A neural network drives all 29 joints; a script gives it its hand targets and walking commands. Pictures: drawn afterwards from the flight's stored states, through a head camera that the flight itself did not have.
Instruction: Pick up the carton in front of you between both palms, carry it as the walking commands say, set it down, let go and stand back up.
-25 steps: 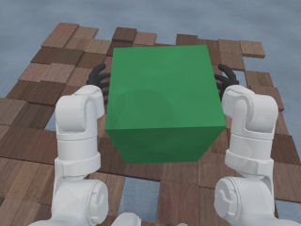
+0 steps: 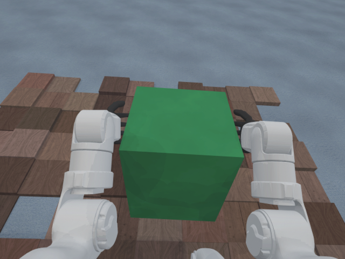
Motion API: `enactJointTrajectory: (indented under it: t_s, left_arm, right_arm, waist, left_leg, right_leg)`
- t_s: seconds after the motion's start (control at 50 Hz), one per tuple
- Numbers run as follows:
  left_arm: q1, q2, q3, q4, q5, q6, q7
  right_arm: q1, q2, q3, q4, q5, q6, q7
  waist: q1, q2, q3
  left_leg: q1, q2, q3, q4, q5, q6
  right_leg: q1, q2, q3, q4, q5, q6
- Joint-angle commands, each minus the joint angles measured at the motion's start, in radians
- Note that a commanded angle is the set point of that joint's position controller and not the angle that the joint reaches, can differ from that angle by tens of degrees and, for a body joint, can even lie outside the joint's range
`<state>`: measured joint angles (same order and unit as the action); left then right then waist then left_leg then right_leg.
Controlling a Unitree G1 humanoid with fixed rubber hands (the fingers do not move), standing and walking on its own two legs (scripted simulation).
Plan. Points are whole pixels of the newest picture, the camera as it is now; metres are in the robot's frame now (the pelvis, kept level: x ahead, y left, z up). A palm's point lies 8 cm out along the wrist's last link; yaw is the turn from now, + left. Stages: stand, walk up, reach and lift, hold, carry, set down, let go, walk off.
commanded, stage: carry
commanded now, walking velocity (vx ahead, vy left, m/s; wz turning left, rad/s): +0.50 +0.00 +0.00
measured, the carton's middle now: (177, 155) +0.36 -0.01 +0.06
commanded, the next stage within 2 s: none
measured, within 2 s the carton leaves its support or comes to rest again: neither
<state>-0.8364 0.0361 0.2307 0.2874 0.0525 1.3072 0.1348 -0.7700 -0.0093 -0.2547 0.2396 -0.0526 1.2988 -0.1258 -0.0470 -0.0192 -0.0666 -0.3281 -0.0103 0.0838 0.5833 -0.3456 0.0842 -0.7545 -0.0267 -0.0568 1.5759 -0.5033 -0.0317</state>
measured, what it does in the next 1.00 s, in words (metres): climbs: right foot 0.05 m higher, then left foot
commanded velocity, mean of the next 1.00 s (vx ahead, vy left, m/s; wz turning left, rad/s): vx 0.50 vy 0.00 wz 0.00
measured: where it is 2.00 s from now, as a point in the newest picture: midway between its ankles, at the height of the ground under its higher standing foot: (167, 120)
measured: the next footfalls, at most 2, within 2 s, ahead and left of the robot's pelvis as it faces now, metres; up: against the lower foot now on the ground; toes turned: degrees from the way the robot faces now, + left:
right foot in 0.22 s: +0.36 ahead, -0.08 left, +0.05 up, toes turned -4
left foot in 0.60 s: +0.54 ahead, +0.12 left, +0.05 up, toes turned +6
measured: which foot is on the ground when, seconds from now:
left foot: down 0.00-0.24, up 0.26-0.58, down 0.60-1.00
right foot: up 0.00-0.20, down 0.22-0.64, up 0.66-1.00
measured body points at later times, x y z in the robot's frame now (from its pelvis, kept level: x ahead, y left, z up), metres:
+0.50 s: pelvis +0.31 -0.01 +0.05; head +0.36 +0.00 +0.50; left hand +0.67 +0.19 +0.17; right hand +0.71 -0.11 +0.17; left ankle +0.39 +0.11 -0.64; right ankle +0.32 -0.08 -0.68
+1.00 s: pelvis +0.62 +0.02 +0.04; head +0.62 +0.03 +0.49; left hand +1.01 +0.17 +0.19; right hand +0.99 -0.14 +0.18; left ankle +0.50 +0.11 -0.69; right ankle +0.77 -0.09 -0.66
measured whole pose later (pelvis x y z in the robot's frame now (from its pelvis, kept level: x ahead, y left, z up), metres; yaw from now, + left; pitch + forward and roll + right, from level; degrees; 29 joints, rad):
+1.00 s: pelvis +0.62 +0.02 +0.04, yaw +1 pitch +5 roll +1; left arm -0.86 0.03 0.30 0.33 0.10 1.30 0.12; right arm -0.82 0.01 -0.26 0.33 -0.08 1.29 -0.13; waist -0.07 -0.04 -0.12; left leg -0.09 -0.03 0.09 0.40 -0.45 0.12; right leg -0.64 -0.04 -0.06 0.62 -0.04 -0.02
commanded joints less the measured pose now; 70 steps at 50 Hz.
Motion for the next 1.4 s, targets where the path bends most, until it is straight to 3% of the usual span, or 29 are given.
enactJointTrajectory:
  t_s: [0.0, 0.1, 0.14, 0.18, 0.2, 0.22, 0.24, 0.26, 0.3, 0.34, 0.4, 0.46, 0.54, 0.6, 0.62, 0.64, 0.66, 0.7, 0.72, 0.8, 0.98, 1.02, 1.06, 1.08, 1.1, 1.16, 1.2, 1.3, 1.38]
  left_arm:
    - [-0.672, -1.192, -0.516, -0.163, -0.387, -0.058, -0.162]
    - [-0.597, -1.206, -0.606, -0.22, -0.371, -0.108, -0.167]
    - [-0.566, -1.196, -0.637, -0.239, -0.369, -0.122, -0.171]
    - [-0.522, -1.171, -0.655, -0.259, -0.372, -0.134, -0.178]
    - [-0.511, -1.166, -0.666, -0.276, -0.376, -0.14, -0.186]
    - [-0.488, -1.156, -0.674, -0.277, -0.373, -0.15, -0.196]
    - [-0.468, -1.144, -0.685, -0.271, -0.375, -0.161, -0.201]
    - [-0.455, -1.162, -0.705, -0.287, -0.406, -0.158, -0.211]
    - [-0.552, -1.203, -0.762, -0.374, -0.475, -0.161, -0.232]
    - [-0.62, -1.224, -0.793, -0.411, -0.536, -0.16, -0.247]
    - [-0.644, -1.193, -0.789, -0.421, -0.552, -0.149, -0.257]
    - [-0.608, -1.139, -0.757, -0.391, -0.526, -0.127, -0.256]
    - [-0.588, -1.046, -0.684, -0.301, -0.483, -0.075, -0.248]
    - [-0.606, -0.994, -0.612, -0.203, -0.446, -0.035, -0.24]
    - [-0.632, -0.979, -0.592, -0.173, -0.437, -0.017, -0.237]
    - [-0.668, -0.986, -0.564, -0.16, -0.438, 0.001, -0.234]
    - [-0.714, -0.985, -0.547, -0.16, -0.437, 0.012, -0.229]
    - [-0.753, -1.006, -0.509, -0.137, -0.433, 0.025, -0.216]
    - [-0.747, -1.015, -0.486, -0.117, -0.423, 0.029, -0.21]
    - [-0.711, -1.055, -0.425, -0.046, -0.375, 0.038, -0.196]
    - [-0.629, -1.188, -0.417, 0.043, -0.328, -0.039, -0.233]
    - [-0.635, -1.203, -0.44, 0.007, -0.349, -0.06, -0.242]
    - [-0.612, -1.209, -0.469, -0.017, -0.368, -0.085, -0.248]
    - [-0.618, -1.187, -0.485, -0.043, -0.364, -0.105, -0.245]
    - [-0.573, -1.203, -0.51, -0.056, -0.376, -0.121, -0.243]
    - [-0.627, -1.247, -0.598, -0.257, -0.433, -0.148, -0.235]
    - [-0.647, -1.256, -0.648, -0.339, -0.463, -0.161, -0.234]
    - [-0.535, -1.23, -0.733, -0.384, -0.469, -0.176, -0.257]
    - [-0.494, -1.162, -0.765, -0.386, -0.469, -0.176, -0.276]
  right_arm:
    - [-0.885, 1.157, 0.543, -0.23, 0.484, -0.048, 0.23]
    - [-0.775, 1.167, 0.633, -0.266, 0.487, -0.094, 0.248]
    - [-0.752, 1.153, 0.667, -0.288, 0.485, -0.108, 0.249]
    - [-0.706, 1.134, 0.688, -0.312, 0.473, -0.118, 0.245]
    - [-0.697, 1.119, 0.701, -0.319, 0.468, -0.123, 0.245]
    - [-0.678, 1.119, 0.72, -0.321, 0.461, -0.125, 0.245]
    - [-0.642, 1.112, 0.717, -0.329, 0.446, -0.122, 0.246]
    - [-0.633, 1.09, 0.712, -0.313, 0.429, -0.127, 0.237]
    - [-0.621, 1.071, 0.686, -0.332, 0.394, -0.135, 0.221]
    - [-0.595, 1.032, 0.663, -0.338, 0.354, -0.137, 0.204]
    - [-0.55, 1.0, 0.651, -0.326, 0.326, -0.131, 0.191]
    - [-0.57, 0.98, 0.664, -0.325, 0.33, -0.114, 0.184]
    - [-0.634, 0.911, 0.645, -0.3, 0.344, -0.062, 0.178]
    - [-0.675, 0.882, 0.596, -0.222, 0.363, -0.013, 0.188]
    - [-0.706, 0.855, 0.57, -0.19, 0.364, 0.0, 0.192]
    - [-0.741, 0.837, 0.553, -0.159, 0.365, 0.005, 0.193]
    - [-0.759, 0.881, 0.548, -0.156, 0.393, 0.015, 0.196]
    - [-0.859, 0.938, 0.542, -0.182, 0.438, 0.025, 0.203]
    - [-0.898, 0.963, 0.54, -0.188, 0.458, 0.029, 0.205]
    - [-0.919, 1.04, 0.488, -0.13, 0.468, 0.03, 0.218]
    - [-0.807, 1.176, 0.484, -0.018, 0.417, -0.06, 0.259]
    - [-0.809, 1.188, 0.522, -0.067, 0.426, -0.087, 0.254]
    - [-0.81, 1.189, 0.563, -0.111, 0.433, -0.105, 0.245]
    - [-0.844, 1.22, 0.578, -0.142, 0.442, -0.107, 0.241]
    - [-0.814, 1.207, 0.602, -0.175, 0.441, -0.106, 0.237]
    - [-0.742, 1.224, 0.643, -0.237, 0.438, -0.131, 0.217]
    - [-0.686, 1.216, 0.664, -0.268, 0.428, -0.143, 0.204]
    - [-0.529, 1.164, 0.722, -0.3, 0.368, -0.175, 0.181]
    - [-0.529, 1.098, 0.761, -0.341, 0.352, -0.184, 0.174]
  waist:
    - [0.008, 0.149, -0.435]
    - [-0.012, 0.147, -0.37]
    - [0.008, 0.16, -0.383]
    - [0.106, 0.211, -0.482]
    - [0.182, 0.148, -0.565]
    - [0.182, -0.024, -0.647]
    - [0.171, -0.342, -0.782]
    - [0.161, -0.215, -0.765]
    - [0.142, -0.056, -0.583]
    - [0.112, -0.003, -0.516]
    - [0.101, -0.011, -0.461]
    - [0.109, -0.088, -0.451]
    - [0.111, -0.113, -0.391]
    - [0.042, -0.035, -0.425]
    - [0.033, 0.115, -0.463]
    - [-0.007, 0.333, -0.493]
    - [-0.009, 0.25, -0.435]
    - [-0.017, 0.076, -0.384]
    - [-0.015, 0.054, -0.378]
    - [-0.01, 0.146, -0.374]
    - [-0.024, 0.142, -0.259]
    - [0.017, 0.17, -0.288]
    - [0.11, 0.088, -0.434]
    - [0.113, -0.149, -0.566]
    - [0.134, -0.272, -0.618]
    - [0.11, -0.036, -0.558]
    - [0.088, -0.083, -0.566]
    - [0.098, -0.055, -0.516]
    - [0.111, -0.09, -0.433]
  left_leg:
    - [0.504, 0.272, -0.346, -0.131, 0.474, 0.134]
    - [0.46, 0.191, -0.172, -0.155, 0.763, 0.108]
    - [0.387, 0.155, -0.063, -0.131, 1.064, 0.078]
    - [0.358, 0.174, -0.013, 0.086, 1.371, 0.035]
    - [0.271, 0.149, 0.046, 0.317, 1.237, -0.005]
    - [-0.031, 0.04, -0.01, 0.568, 0.606, -0.047]
    - [-0.264, -0.143, -0.071, 0.969, -0.092, -0.107]
    - [-0.36, -0.08, -0.218, 1.078, -0.089, -0.07]
    - [-0.485, -0.009, -0.161, 0.96, -0.102, -0.039]
    - [-0.477, 0.034, -0.15, 0.818, -0.085, -0.037]
    - [-0.338, 0.029, -0.075, 0.414, -0.177, -0.069]
    - [-0.179, 0.014, -0.023, 0.145, 0.119, -0.082]
    - [-0.072, -0.002, 0.014, -0.115, 0.356, -0.077]
    - [0.222, 0.013, 0.047, -0.199, 0.343, -0.047]
    - [0.438, 0.181, -0.148, -0.111, 0.489, 0.0]
    - [0.611, 0.338, -0.496, -0.173, 0.329, 0.146]
    - [0.587, 0.349, -0.55, -0.216, 0.195, 0.168]
    - [0.511, 0.317, -0.468, -0.203, 0.293, 0.146]
    - [0.486, 0.307, -0.43, -0.216, 0.304, 0.129]
    - [0.461, 0.258, -0.301, -0.268, 0.308, 0.116]
    - [0.445, 0.173, -0.122, -0.198, 0.567, 0.06]
    - [0.385, 0.179, -0.074, -0.151, 0.708, 0.034]
    - [0.234, 0.116, 0.032, 0.185, 0.714, -0.027]
    - [-0.11, 0.039, -0.007, 0.488, 0.42, -0.068]
    - [-0.319, -0.069, -0.023, 0.663, -0.13, -0.085]
    - [-0.36, 0.028, -0.109, 0.608, -0.069, -0.071]
    - [-0.328, 0.045, -0.11, 0.517, -0.04, -0.073]
    - [-0.369, 0.053, -0.066, 0.271, 0.001, -0.093]
    - [-0.332, 0.01, -0.001, 0.118, 0.189, -0.085]
  right_leg:
    - [-0.3, -0.04, -0.015, -0.016, 0.042, -0.014]
    - [-0.17, -0.002, -0.089, -0.464, 0.181, -0.03]
    - [0.09, 0.072, -0.176, -0.715, 0.274, -0.058]
    - [0.423, 0.149, -0.224, -0.853, 0.351, -0.07]
    - [0.689, 0.113, -0.186, -1.031, 0.496, -0.071]
    - [0.988, -0.088, 0.202, -1.073, 0.582, -0.168]
    - [1.171, -0.311, 0.676, -1.115, 0.815, -0.371]
    - [1.176, -0.281, 0.635, -1.045, 0.757, -0.364]
    - [1.032, -0.248, 0.516, -1.067, 0.626, -0.269]
    - [0.909, -0.238, 0.459, -1.107, 0.498, -0.23]
    - [0.768, -0.232, 0.319, -1.171, 0.539, -0.208]
    - [0.705, -0.203, 0.171, -1.173, 0.647, -0.167]
    - [0.698, -0.149, 0.061, -1.133, 0.567, -0.122]
    - [0.556, -0.092, -0.04, -0.841, 0.526, -0.065]
    - [0.356, -0.055, -0.049, -0.667, 0.26, -0.02]
    - [0.067, 0.059, -0.039, -0.475, -0.016, 0.021]
    - [-0.04, 0.035, 0.032, -0.403, -0.054, 0.002]
    - [-0.065, 0.0, 0.064, -0.439, 0.036, -0.005]
    - [-0.053, -0.01, 0.069, -0.5, 0.075, -0.001]
    - [0.006, -0.001, 0.022, -0.697, 0.171, 0.031]
    - [0.116, 0.01, -0.049, -1.056, 0.55, -0.011]
    - [0.317, 0.035, -0.112, -1.099, 0.495, -0.034]
    - [0.744, 0.048, -0.135, -1.122, 0.458, -0.04]
    - [1.09, -0.159, 0.236, -1.091, 0.405, -0.19]
    - [1.2, -0.286, 0.523, -1.17, 0.414, -0.247]
    - [1.058, -0.253, 0.41, -1.175, 0.664, -0.187]
    - [1.025, -0.237, 0.346, -1.193, 0.634, -0.16]
    - [1.024, -0.247, 0.279, -1.224, 0.686, -0.196]
    - [0.976, -0.161, 0.148, -1.215, 0.836, -0.152]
